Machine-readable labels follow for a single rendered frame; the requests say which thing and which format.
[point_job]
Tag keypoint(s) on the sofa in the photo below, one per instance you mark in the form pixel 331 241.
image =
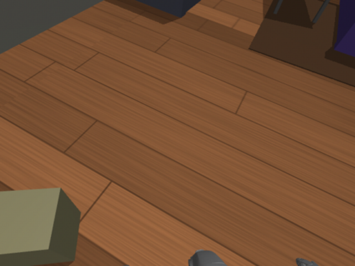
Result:
pixel 346 28

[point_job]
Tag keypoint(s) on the armchair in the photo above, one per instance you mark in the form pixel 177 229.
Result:
pixel 175 7

